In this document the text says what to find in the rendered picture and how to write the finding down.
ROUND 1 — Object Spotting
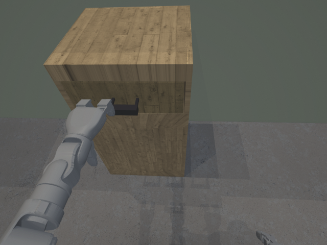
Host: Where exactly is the robot left hand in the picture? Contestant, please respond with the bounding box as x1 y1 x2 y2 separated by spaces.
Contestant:
66 99 115 166

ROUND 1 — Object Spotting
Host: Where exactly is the handle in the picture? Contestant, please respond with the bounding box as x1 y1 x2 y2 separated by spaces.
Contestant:
111 97 139 115

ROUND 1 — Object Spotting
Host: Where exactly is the cabinet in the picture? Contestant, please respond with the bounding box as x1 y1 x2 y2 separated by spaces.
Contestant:
43 6 193 177

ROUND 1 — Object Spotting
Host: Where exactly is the left robot upper arm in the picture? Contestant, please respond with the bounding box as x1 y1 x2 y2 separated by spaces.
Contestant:
3 226 58 245

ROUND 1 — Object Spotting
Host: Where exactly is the robot right hand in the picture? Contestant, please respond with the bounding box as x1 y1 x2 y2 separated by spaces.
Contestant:
256 231 282 245

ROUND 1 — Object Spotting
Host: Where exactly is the drawer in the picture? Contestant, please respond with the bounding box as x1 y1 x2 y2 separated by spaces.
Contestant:
61 81 184 113

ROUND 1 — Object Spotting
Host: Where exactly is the left robot forearm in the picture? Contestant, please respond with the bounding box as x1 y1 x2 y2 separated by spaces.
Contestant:
0 134 92 245

